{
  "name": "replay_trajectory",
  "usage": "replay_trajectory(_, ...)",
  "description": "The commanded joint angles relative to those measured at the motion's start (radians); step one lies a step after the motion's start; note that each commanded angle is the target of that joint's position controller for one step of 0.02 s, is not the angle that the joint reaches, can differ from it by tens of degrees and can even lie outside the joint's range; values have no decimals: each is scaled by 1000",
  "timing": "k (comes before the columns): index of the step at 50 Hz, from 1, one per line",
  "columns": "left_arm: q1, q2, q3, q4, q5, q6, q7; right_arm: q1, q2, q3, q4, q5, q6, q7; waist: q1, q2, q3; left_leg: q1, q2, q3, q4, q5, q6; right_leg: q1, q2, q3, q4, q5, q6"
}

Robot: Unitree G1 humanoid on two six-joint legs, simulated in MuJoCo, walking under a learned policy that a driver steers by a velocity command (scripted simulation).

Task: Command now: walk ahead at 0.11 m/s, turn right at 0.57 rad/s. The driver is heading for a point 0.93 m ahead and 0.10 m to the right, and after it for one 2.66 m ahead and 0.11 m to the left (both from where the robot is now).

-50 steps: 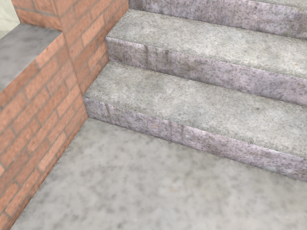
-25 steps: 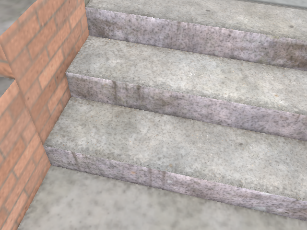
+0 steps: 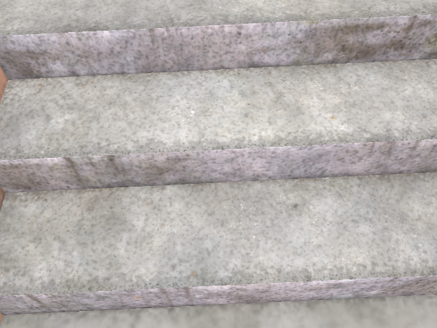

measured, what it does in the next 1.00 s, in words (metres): walks ahead, turning right: left foot, then right foot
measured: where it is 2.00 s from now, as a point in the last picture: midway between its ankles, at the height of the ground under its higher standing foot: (322, 144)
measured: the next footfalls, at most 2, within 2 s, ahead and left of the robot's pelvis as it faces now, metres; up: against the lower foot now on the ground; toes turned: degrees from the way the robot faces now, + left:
left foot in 0.26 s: +0.16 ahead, +0.16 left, +0.00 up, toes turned -14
right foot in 0.70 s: +0.25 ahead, -0.17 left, +0.00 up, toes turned -21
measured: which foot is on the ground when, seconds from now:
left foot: up 0.00-0.24, down 0.26-0.70, up 0.72-1.00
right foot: down 0.00-0.26, up 0.28-0.68, down 0.70-1.00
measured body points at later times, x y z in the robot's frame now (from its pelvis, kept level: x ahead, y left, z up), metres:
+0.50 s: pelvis +0.12 +0.04 +0.01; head +0.14 +0.06 +0.46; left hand +0.39 +0.23 -0.08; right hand +0.10 -0.25 -0.08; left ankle +0.12 +0.16 -0.73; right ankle +0.13 -0.13 -0.65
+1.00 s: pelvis +0.29 -0.08 +0.01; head +0.29 -0.09 +0.46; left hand +0.38 +0.16 -0.13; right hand +0.33 -0.35 -0.11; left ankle +0.34 +0.03 -0.44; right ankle +0.21 -0.15 -0.73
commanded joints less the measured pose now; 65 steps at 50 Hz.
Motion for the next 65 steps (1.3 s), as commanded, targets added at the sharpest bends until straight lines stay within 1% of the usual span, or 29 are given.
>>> replay_trajectory(1, -31, 162, 42, -87, -4, -3, 22, 123, -68, -19, -28, -7, 17, -16, -54, -85, -243, 57, -23, 4, -85, 68, -24, 137, -256, 234, -75, 512, -182)
replay_trajectory(6, -50, 153, 37, -112, -18, 31, 45, 10, -60, -15, -66, 10, 26, -4, -14, -151, -214, 84, -50, -5, -307, 180, -22, 90, -204, 323, -130, -217, -123)
replay_trajectory(10, -26, 148, 36, -118, -9, 30, 37, -14, -76, -22, -89, 22, -10, 9, 6, -193, -174, 194, -82, 7, -505, 108, 6, 90, -207, 406, -105, -339, -119)
replay_trajectory(12, -35, 121, 25, -123, -15, 29, 34, 54, -75, -32, -77, 31, -28, 14, -42, -184, -155, 353, -80, 26, -706, 168, 39, 46, -169, 414, -49, -383, -91)
replay_trajectory(13, -35, 79, 12, -128, -15, 26, 35, 114, -106, -43, -65, 25, -31, 12, -68, -143, -159, 505, 1, -25, -767, 174, 73, -55, -124, 382, 42, -426, -50)
replay_trajectory(14, -32, -3, -11, -145, -19, 19, 33, 191, -172, -57, -57, -7, -29, 6, -73, 48, -193, 656, 210, -240, -833, 57, 161, -221, -15, 210, 311, -485, 20)
replay_trajectory(15, -78, 51, 1, -206, -25, 1, 30, 244, -224, -76, -37, -36, -34, 21, -71, 253, -122, 630, 358, -566, -943, -92, 289, -441, 16, 124, 484, -507, 31)
replay_trajectory(17, -75, 147, 30, -185, -12, -3, 20, 161, -131, -58, -65, 1, -41, 17, -51, 153, -57, 580, 310, -439, -938, -143, 274, -473, -96, 113, 646, -347, 63)
replay_trajectory(21, -79, 65, 17, -160, -17, -2, 4, 181, -87, -36, -51, -1, -44, 3, -60, 93, -46, 555, 199, -135, -955, 204, 205, -442, -122, 48, 740, -136, 105)
replay_trajectory(28, -190, -9, -15, -173, -19, -20, -16, 215, -120, -41, 4, 19, -43, 14, -84, 120, -35, 510, 174, 52, -976, 363, 208, -221, -124, -45, 355, -40, 116)
replay_trajectory(33, -151, 30, -2, -164, -20, -29, -29, 211, -165, -52, 32, 58, -40, 25, -30, 170, -54, 546, 214, 51, -856, 627, 201, 11, -82, -109, 96, -105, 38)
replay_trajectory(35, 60, 99, 35, -99, -4, -25, -17, 224, -126, -34, 40, 57, -40, 18, 73, 104, -197, 481, 143, 140, -564, 846, 145, 359, -68, -94, -21, 39, -19)
replay_trajectory(36, 219, 182, 53, -78, 13, -20, 1, 205, -54, -4, -6, 15, -46, 18, 120, -111, -327, 207, 76, 184, -211, 410, 84, 667, -305, 199, 14, 317, -69)
replay_trajectory(37, 272, 240, 55, -40, 9, -16, 0, 319, 7, 21, -5, 19, -61, 28, 59, -351, -420, -127, -51, 107, 64, -206, 44, 855, -487, 540, -56, 298, -253)
replay_trajectory(38, 297, 161, 44, -25, 0, -20, -4, 286, -83, -8, 30, 42, -64, 36, 105, -176, -378, -220, 4, 21, 218, -167, 48, 772, -463, 529, -87, 61, -258)
replay_trajectory(40, 156, 90, 14, -22, -16, -24, -10, 168, -68, -3, 8, 38, -59, 37, 55, -79, -181, -242, 71, 49, 228, 26, 64, 504, -379, 352, -151, -96, -187)
replay_trajectory(42, 64, 55, -1, -23, 0, -28, -16, 184, -35, 2, 5, 20, -44, 42, -21, -126, -104, -157, 82, 42, 258, 97, 51, 294, -330, 262, -213, 29, -168)
replay_trajectory(46, 163, 35, -11, 85, -8, -37, -22, 224, 26, 15, 17, 49, -9, 37, -38, -136, -48, -356, 50, 65, 668, 21, 33, 261, -346, 209, -248, -30, -200)
replay_trajectory(50, 372, -21, -50, 240, 4, -4, -9, 30, 152, 78, -92, 67, -11, 39, 14, -86, 75, -952, -6, -14, 1228, -125, 83, 435, -445, 287, -188, -226, -160)
replay_trajectory(54, 256, -1, -73, 248, 8, 22, 27, -103, 179, 136, -244, 34, -31, 59, -46, -33, 105, -863, 4, 34, 906, 40, 67, 172, -331, 69, -259, -253, -67)
replay_trajectory(56, 239, 38, -65, 244, -16, 11, 57, -180, 154, 148, -325, -16, -29, 59, -53, -31, 13, -412, 56, 183, 571, 189, 54, -69, -304, 18, -464, -111, -97)
replay_trajectory(57, 256, 67, -53, 262, -52, 7, 66, -248, 168, 153, -365, -26, -38, 52, -45, -78, -34, -234, 73, 187, 410, 177, 76, -31, -317, 20, -523, 37, -92)
replay_trajectory(58, 242, 89, -48, 262, -64, 1, 64, -191, 128, 137, -336, -13, -41, 49, -66, -86, -99, -47, 17, 273, 297, 140, 102, 32, -286, -51, -461, 444, -86)
replay_trajectory(60, 311, 185, -31, 295, -40, 7, 60, 60, 54, 92, -260, 21, -34, 50, -165, -263, -292, 144, -117, 296, 189, -50, 136, 377, -342, -58, -175, 1473, -74)
replay_trajectory(61, 290, 205, -24, 296, -28, 11, 58, 134, -16, 63, -247, 30, -27, 53, -223, -331, -293, 159, -137, 228, -42, -69, 167, 520, -340, -53, 8, 1665, -54)
replay_trajectory(62, 259, 179, -20, 271, -11, 5, 66, 260, -89, 35, -189, 10, -18, 64, -251, -268, -333, 315, -80, 1, -155, 13, 214, 446, -329, 2, 253, 1517, -46)
replay_trajectory(63, 272, 25, -43, 219, -3, -19, 46, 419, -223, 1, -88, -30, -12, 70, -198, 339, -420, 594, 156, -516, -533, 199, 351, 97, -108, 44, 631, 429, 3)
replay_trajectory(64, 300, -33, -44, 244, 7, -58, -5, 513, -175, 6, -37, -53, -7, 44, -196, 381, -510, 701, 286, -959, -828, 294, 414, -96, 87, 283, 1030, -175, 27)
replay_trajectory(65, 248, -56, -36, 211, -35, -68, -41, 415, -95, 19, -30, -29, -16, 43, -146, 185, -369, 580, 310, -905, -844, -46, 375, -253, 60, 336, 1201, -192, 23)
